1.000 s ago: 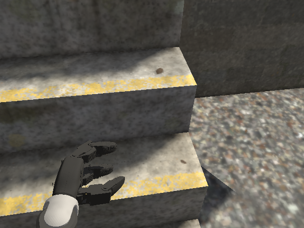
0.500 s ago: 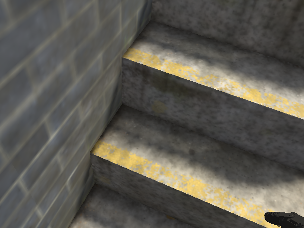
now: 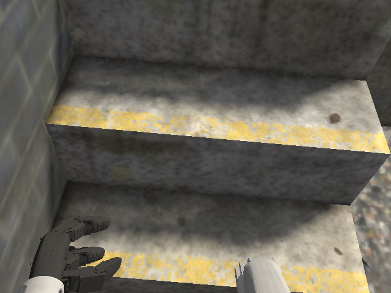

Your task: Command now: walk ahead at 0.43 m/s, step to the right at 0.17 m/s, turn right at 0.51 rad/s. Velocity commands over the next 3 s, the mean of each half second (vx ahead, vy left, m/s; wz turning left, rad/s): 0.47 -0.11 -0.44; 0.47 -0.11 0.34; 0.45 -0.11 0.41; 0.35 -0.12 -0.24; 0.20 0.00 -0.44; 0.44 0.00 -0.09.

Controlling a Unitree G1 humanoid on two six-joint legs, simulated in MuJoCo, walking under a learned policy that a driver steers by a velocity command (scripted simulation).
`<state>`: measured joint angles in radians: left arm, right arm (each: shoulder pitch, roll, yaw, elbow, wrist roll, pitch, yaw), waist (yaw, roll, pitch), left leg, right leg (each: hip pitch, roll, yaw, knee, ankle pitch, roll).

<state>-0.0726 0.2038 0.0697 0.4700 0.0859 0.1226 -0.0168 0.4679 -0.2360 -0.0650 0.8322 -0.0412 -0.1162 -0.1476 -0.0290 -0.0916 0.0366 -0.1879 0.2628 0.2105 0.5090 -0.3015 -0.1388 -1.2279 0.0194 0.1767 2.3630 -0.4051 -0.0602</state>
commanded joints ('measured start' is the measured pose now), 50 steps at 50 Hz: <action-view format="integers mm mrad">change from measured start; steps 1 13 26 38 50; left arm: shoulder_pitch -177 222 169 384 114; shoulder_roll -12 123 133 -64 -12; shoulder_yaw -30 33 11 -50 -32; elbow -181 124 194 86 142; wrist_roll -35 -107 -41 -10 -48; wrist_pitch -22 -78 -198 -186 -213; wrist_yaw -26 5 56 -1 -10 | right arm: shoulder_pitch -29 -233 -264 -154 129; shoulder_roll -196 37 34 -132 -85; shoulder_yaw -47 16 13 -22 -54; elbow -35 -233 -222 -140 -2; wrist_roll -18 -33 62 23 13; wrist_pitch -11 50 131 85 73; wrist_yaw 18 162 124 145 65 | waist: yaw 21 -7 -57 92 -103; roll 249 -255 45 356 159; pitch -26 -248 -34 13 4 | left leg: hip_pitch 198 -672 -675 -150 348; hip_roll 178 -300 -455 -116 -90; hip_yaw -157 -324 -287 -1000 -856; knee -329 1444 1480 -168 -162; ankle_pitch -23 192 121 -552 169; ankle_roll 237 174 96 377 415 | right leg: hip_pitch -224 811 645 372 -65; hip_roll -88 -58 -250 -27 36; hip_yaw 36 291 182 -154 -133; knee -80 -1709 -2018 -1000 -540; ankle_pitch -64 -607 -183 62 114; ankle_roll -23 -8 -161 37 30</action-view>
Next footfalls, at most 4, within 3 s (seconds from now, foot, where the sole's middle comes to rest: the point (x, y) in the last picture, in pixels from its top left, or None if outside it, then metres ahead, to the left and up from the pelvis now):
0.12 right None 0.21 -0.24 -0.54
0.72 left None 0.18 -0.03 -0.55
1.32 right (284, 241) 0.44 -0.21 -0.33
1.66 left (129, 225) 0.48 0.15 -0.33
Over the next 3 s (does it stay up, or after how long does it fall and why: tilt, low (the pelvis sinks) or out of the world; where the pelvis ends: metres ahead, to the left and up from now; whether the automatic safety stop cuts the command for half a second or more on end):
stays up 0.72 -0.05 0.66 its command is cut before an obstacle from the start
